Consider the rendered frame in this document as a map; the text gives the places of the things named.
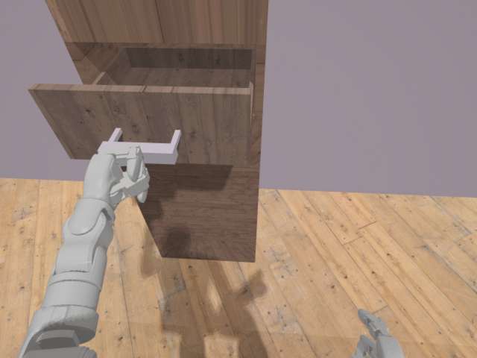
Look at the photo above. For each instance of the handle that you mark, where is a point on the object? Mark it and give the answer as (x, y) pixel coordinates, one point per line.
(156, 153)

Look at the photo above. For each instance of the drawer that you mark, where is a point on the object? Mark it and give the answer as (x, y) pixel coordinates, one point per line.
(149, 92)

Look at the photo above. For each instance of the right robot hand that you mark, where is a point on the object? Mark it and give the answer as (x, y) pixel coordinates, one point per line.
(385, 346)

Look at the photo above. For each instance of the robot left forearm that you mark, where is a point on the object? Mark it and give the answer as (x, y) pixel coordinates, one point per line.
(67, 316)

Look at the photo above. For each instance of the left robot hand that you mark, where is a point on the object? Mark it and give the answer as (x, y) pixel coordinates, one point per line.
(104, 180)

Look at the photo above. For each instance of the cabinet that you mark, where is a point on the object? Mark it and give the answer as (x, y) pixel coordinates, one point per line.
(193, 211)

